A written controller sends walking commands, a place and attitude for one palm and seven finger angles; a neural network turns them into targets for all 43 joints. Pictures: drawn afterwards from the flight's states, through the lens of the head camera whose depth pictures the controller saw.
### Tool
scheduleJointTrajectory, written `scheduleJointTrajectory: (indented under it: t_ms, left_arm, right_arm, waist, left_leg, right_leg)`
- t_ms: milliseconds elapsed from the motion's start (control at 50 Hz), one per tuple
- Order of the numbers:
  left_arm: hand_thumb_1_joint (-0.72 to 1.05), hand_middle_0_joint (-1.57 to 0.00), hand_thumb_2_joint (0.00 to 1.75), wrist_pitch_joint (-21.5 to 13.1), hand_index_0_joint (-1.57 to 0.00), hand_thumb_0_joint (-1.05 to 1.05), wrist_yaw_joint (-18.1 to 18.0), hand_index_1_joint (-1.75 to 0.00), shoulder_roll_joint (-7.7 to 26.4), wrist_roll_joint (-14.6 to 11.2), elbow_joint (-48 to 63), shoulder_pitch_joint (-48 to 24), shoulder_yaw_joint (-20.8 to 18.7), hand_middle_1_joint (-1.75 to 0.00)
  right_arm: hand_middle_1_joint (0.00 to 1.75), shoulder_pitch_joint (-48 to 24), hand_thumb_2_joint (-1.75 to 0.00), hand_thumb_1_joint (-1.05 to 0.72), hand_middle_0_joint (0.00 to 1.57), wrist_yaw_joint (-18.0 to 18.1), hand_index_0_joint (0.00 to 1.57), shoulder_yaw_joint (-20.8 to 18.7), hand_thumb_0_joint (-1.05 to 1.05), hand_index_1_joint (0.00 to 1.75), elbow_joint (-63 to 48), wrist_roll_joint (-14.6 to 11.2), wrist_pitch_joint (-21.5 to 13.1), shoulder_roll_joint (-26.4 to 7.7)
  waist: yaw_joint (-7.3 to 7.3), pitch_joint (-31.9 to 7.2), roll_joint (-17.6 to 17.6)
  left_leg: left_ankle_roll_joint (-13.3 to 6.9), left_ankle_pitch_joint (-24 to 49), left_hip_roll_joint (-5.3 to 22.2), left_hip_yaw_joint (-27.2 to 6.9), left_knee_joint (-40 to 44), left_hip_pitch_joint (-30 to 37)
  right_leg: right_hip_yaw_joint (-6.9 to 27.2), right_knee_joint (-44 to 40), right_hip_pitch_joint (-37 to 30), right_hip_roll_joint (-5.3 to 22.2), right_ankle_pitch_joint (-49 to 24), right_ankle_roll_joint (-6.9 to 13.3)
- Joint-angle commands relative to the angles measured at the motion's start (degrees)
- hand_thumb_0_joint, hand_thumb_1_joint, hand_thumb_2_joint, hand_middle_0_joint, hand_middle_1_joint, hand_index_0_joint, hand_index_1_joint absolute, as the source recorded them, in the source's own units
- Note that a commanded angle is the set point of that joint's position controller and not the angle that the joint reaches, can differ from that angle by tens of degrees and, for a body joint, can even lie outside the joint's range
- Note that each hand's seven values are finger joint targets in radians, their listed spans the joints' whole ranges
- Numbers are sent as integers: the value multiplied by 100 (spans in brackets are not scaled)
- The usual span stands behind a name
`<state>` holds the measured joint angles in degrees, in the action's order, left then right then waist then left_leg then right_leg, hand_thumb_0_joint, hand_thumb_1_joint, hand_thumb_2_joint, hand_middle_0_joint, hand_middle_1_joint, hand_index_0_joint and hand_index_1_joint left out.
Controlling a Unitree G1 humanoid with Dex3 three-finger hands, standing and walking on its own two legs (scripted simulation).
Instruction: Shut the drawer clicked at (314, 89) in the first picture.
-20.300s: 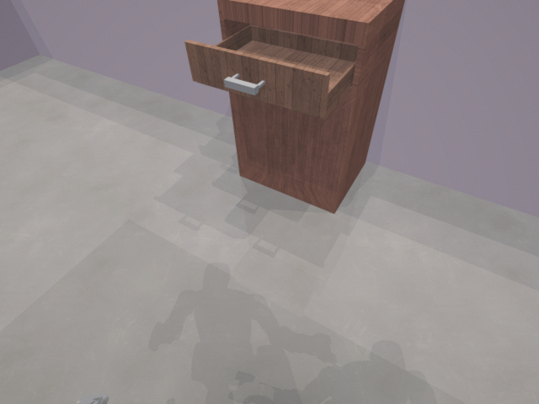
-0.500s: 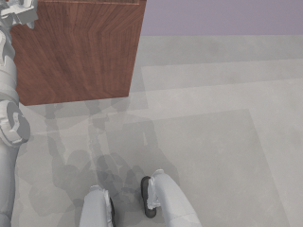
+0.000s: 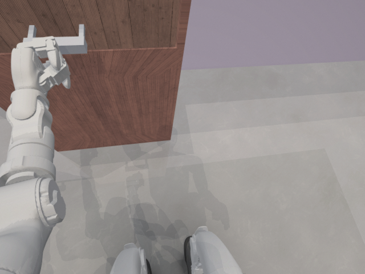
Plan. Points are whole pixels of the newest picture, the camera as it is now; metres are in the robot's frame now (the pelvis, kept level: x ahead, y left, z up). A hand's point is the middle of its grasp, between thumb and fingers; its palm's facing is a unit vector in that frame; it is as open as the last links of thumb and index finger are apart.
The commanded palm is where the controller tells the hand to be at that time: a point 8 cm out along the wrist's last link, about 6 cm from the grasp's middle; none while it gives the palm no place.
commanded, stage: draw the hand back to the body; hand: left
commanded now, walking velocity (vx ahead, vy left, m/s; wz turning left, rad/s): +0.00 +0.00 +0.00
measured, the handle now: (57, 37) +0.62 +0.21 +0.05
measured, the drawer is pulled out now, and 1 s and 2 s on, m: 0.00 0.00 0.00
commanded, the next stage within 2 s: step back with the hand held close in 1.28 s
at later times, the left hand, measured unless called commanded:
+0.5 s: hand (10, 133) +0.35 +0.20 +0.15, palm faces +0.11 -0.98 -0.16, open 3.3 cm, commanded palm +0.31 +0.26 +0.16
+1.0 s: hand out of the picture +0.21 +0.23 +0.22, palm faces +0.39 -0.85 -0.34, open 3.3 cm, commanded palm +0.15 +0.27 +0.24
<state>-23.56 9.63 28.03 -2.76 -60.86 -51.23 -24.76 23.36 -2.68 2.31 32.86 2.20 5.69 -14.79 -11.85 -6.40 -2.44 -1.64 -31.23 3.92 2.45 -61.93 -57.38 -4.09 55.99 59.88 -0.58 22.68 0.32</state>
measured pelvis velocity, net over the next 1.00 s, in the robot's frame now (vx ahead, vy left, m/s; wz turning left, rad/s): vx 0.01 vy -0.01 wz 0.05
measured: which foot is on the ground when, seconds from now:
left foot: down 0.00-1.00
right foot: down 0.00-1.00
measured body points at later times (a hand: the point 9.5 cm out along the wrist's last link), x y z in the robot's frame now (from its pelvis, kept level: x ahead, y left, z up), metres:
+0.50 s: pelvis +0.02 +0.00 +0.06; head +0.05 -0.01 +0.51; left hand +0.34 +0.25 +0.16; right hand +0.19 -0.24 -0.04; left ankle -0.03 +0.10 -0.66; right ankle +0.03 -0.12 -0.66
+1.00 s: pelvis +0.01 -0.01 +0.08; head -0.01 -0.04 +0.53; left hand +0.18 +0.27 +0.24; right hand +0.20 -0.22 -0.01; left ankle -0.03 +0.10 -0.66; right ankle +0.03 -0.12 -0.66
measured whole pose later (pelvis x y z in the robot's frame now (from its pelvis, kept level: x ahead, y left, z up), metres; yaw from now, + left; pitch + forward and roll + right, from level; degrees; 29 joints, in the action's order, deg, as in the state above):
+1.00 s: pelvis +0.01 -0.01 +0.08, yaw +3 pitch -4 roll -1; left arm -4.7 -5.2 17.5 -3.5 18.2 22.1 -12.7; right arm 11.7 3.6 2.5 35.5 0.3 -3.9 -12.9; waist 3.0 0.8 -4.4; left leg -0.5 -16.3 0.9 2.2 -22.9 -2.4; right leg -3.6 21.9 6.3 0.0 11.4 0.6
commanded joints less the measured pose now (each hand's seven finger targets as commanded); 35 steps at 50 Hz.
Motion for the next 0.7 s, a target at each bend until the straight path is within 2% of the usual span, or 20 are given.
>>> scheduleJointTrajectory:
  t_ms: [0,40,100,140,160,180,240,300,320,360,380,400,420,440,480,500,520,580,660,680]
  left_arm:
    - [90,-140,90,-141,-140,0,228,-160,1035,-524,2335,-600,72,-160]
    - [90,-140,90,48,-140,0,275,-160,818,-736,2670,-369,193,-160]
    - [90,-140,90,47,-140,0,218,-160,758,-874,3485,18,234,-160]
    - [90,-140,90,35,-140,0,196,-160,329,-961,3705,584,507,-160]
    - [90,-140,90,39,-140,0,211,-160,145,-988,3803,810,646,-160]
    - [90,-140,90,57,-140,0,234,-160,122,-1015,3936,986,683,-160]
    - [90,-140,90,215,-140,0,312,-160,-94,-1080,4106,1527,837,-160]
    - [90,-140,90,375,-140,0,381,-160,-62,-1151,4527,1806,809,-160]
    - [90,-140,90,421,-140,0,386,-160,-56,-1178,4653,1889,796,-160]
    - [90,-140,90,523,-140,0,412,-160,-139,-1225,4986,2087,843,-160]
    - [90,-140,90,554,-140,0,425,-160,-43,-1274,5103,2130,753,-160]
    - [90,-140,90,749,-140,0,-227,-160,403,-520,5674,2262,998,-160]
    - [90,-140,90,930,-140,0,-579,-160,-11,-472,5823,2555,1134,-160]
    - [90,-140,90,1105,-140,0,-806,-160,-167,-389,5778,2995,1262,-160]
    - [90,-140,90,1298,-140,0,-1105,-160,-60,-308,6004,3246,1178,-160]
    - [90,-140,90,1356,-140,0,-1207,-160,-64,-262,6230,3301,1173,-160]
    - [90,-140,90,1407,-140,0,-1286,-160,-89,-235,6344,3440,1162,-160]
    - [90,-140,90,1512,-140,0,-1414,-160,-82,-184,6821,3712,1155,-160]
    - [90,-140,90,1570,-140,0,-1507,-160,-236,-108,7499,4184,1238,-160]
    - [90,-140,90,1585,-140,0,-1510,-160,-181,-107,7596,4389,1192,-160]
  right_arm:
    - [30,1023,-90,-90,20,9,20,-472,0,30,-508,-189,-6,-975]
    - [30,880,-90,-90,20,52,20,-497,0,30,-517,-274,-29,-969]
    - [30,661,-90,-90,20,131,20,-503,0,30,-537,-322,-161,-913]
    - [30,537,-90,-90,20,133,20,-507,0,30,-522,-342,-278,-850]
    - [30,449,-90,-90,20,135,20,-502,0,30,-527,-356,-328,-834]
    - [30,383,-90,-90,20,149,20,-497,0,30,-544,-370,-373,-836]
    - [30,106,-90,-90,20,178,20,-484,0,30,-575,-416,-470,-817]
    - [30,-208,-90,-90,20,238,20,-444,0,30,-697,-457,-562,-791]
    - [30,-297,-90,-90,20,256,20,-429,0,30,-721,-464,-600,-790]
    - [30,-531,-90,-90,20,291,20,-393,0,30,-830,-488,-688,-756]
    - [30,-595,-90,-90,20,312,20,-375,0,30,-864,-487,-734,-762]
    - [30,-1111,-90,-90,20,402,20,-451,0,30,-914,-471,-665,-693]
    - [30,-1154,-90,-90,20,462,20,-421,0,30,-984,-441,-687,-616]
    - [30,-1263,-90,-90,20,501,20,-394,0,30,-943,-448,-679,-610]
    - [30,-1412,-90,-90,20,586,20,-344,0,30,-890,-449,-662,-606]
    - [30,-1489,-90,-90,20,609,20,-299,0,30,-882,-435,-678,-567]
    - [30,-1546,-90,-90,20,641,20,-278,0,30,-850,-422,-693,-546]
    - [30,-1728,-90,-90,20,701,20,-220,0,30,-810,-391,-774,-521]
    - [30,-1811,-90,-90,20,727,20,-160,0,30,-751,-320,-970,-460]
    - [30,-1830,-90,-90,20,725,20,-171,0,30,-728,-298,-1012,-485]
  waist:
    - [492,-3759,-674]
    - [454,-3295,-307]
    - [573,-3113,-591]
    - [593,-2727,-383]
    - [614,-2599,-459]
    - [636,-2463,-565]
    - [684,-2037,-291]
    - [804,-1884,-390]
    - [839,-1848,-197]
    - [893,-1715,-258]
    - [924,-1654,-99]
    - [1184,-1662,-108]
    - [1077,-1413,39]
    - [1137,-1157,46]
    - [1165,-896,196]
    - [1182,-810,90]
    - [1211,-802,203]
    - [1251,-488,108]
    - [1321,-317,-278]
    - [1332,-234,-59]
  left_leg:
    - [32,4561,-230,-332,944,2556]
    - [-9,4121,-236,-276,1180,2438]
    - [-2,4233,-240,-217,1405,2773]
    - [7,4321,-222,-222,1555,2947]
    - [12,4327,-233,-200,1627,3050]
    - [16,4436,-230,-197,1665,3151]
    - [55,4320,-225,-237,1888,3289]
    - [71,4204,-258,-237,2065,3480]
    - [80,4138,-260,-262,2132,3491]
    - [72,3849,-293,-234,2251,3552]
    - [67,3790,-300,-272,2305,3575]
    - [40,3651,-326,-191,2569,3839]
    - [52,3339,-310,-186,2750,3886]
    - [46,3108,-286,-160,2908,3899]
    - [26,2822,-284,-158,3171,3970]
    - [31,2779,-291,-160,3302,4081]
    - [26,2723,-294,-153,3415,4184]
    - [10,2670,-291,-157,3702,4465]
    - [51,2896,-288,-172,4018,4931]
    - [35,2952,-282,-179,4053,4936]
  right_leg:
    - [227,-613,-3273,-228,-3600,98]
    - [213,-833,-3479,-231,-3465,58]
    - [239,-990,-3706,-195,-3567,71]
    - [190,-1122,-3713,-193,-3510,55]
    - [185,-1186,-3746,-183,-3492,55]
    - [173,-1212,-3751,-170,-3526,75]
    - [99,-1375,-3792,-146,-3329,49]
    - [91,-1477,-3988,-108,-3253,68]
    - [73,-1515,-4086,-104,-3208,70]
    - [82,-1617,-4198,-83,-3097,77]
    - [79,-1644,-4293,-89,-3068,94]
    - [307,-1972,-4484,82,-2676,121]
    - [245,-2123,-4501,87,-2479,106]
    - [250,-2252,-4589,107,-2326,106]
    - [255,-2482,-4852,104,-2200,117]
    - [256,-2568,-4965,124,-2173,120]
    - [245,-2660,-5107,126,-2145,115]
    - [243,-2984,-5265,102,-2016,125]
    - [193,-3249,-5496,95,-2076,136]
    - [191,-3323,-5570,76,-2111,134]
